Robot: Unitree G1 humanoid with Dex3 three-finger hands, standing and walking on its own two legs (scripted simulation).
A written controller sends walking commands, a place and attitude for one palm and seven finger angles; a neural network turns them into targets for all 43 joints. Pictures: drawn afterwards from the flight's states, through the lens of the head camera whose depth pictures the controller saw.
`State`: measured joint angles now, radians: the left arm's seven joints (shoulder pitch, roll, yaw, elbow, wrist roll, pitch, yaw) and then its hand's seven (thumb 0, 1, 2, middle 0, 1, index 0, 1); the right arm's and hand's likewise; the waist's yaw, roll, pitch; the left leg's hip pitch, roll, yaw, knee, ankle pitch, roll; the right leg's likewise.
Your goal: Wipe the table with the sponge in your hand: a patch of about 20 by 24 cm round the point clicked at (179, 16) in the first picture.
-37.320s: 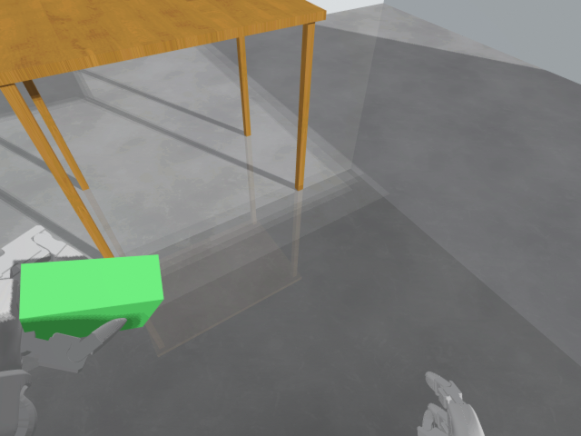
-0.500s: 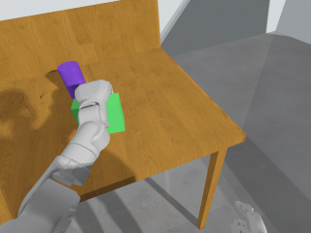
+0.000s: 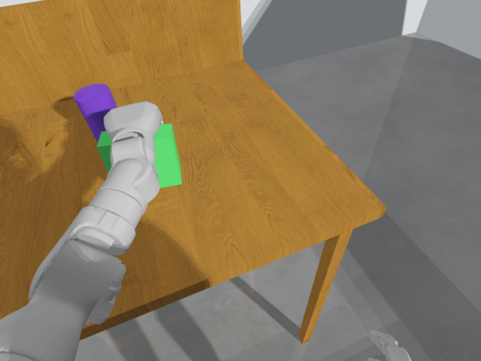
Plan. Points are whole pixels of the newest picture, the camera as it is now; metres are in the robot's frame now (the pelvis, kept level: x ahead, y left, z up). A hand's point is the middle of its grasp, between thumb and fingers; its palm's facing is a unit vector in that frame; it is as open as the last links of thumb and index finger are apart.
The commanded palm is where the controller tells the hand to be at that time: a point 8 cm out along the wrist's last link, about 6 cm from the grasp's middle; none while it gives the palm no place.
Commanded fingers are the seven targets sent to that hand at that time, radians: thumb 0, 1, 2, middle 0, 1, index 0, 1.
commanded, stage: wipe forward along the third lane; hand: left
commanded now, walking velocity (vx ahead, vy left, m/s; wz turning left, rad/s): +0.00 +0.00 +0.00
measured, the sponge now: (146, 167) +0.43 +0.20 +0.11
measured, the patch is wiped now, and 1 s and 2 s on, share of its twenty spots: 1.00 1.00 1.00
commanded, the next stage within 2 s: wipe back along the third lane in 0.16 s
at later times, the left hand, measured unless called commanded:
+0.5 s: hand (141, 142) +0.46 +0.21 +0.15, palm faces +0.05 -0.05 -1.00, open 9.2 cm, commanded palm +0.41 +0.20 +0.17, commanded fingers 0.00 0.10 1.30 -1.20 -1.60 -1.20 -1.60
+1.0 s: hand (139, 157) +0.42 +0.20 +0.15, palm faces +0.12 -0.12 -0.99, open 9.2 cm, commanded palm +0.37 +0.18 +0.17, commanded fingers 0.00 0.10 1.30 -1.20 -1.60 -1.20 -1.60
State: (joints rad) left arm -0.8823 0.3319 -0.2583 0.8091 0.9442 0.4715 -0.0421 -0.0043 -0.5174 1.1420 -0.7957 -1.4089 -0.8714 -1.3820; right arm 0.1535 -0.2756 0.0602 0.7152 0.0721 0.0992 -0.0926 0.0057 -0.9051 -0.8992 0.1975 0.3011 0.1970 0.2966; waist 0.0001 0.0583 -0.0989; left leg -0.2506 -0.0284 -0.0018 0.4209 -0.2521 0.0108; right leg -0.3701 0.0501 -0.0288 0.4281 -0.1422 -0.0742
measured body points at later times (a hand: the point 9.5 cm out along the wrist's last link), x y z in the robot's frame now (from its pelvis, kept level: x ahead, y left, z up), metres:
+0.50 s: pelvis +0.02 +0.01 +0.00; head +0.03 -0.02 +0.45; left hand +0.45 +0.21 +0.20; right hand +0.17 -0.23 -0.12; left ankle -0.03 +0.12 -0.74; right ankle +0.05 -0.07 -0.74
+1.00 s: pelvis +0.04 +0.04 +0.00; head +0.02 +0.01 +0.45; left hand +0.40 +0.20 +0.20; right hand +0.26 -0.17 -0.09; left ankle -0.03 +0.12 -0.74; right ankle +0.05 -0.07 -0.74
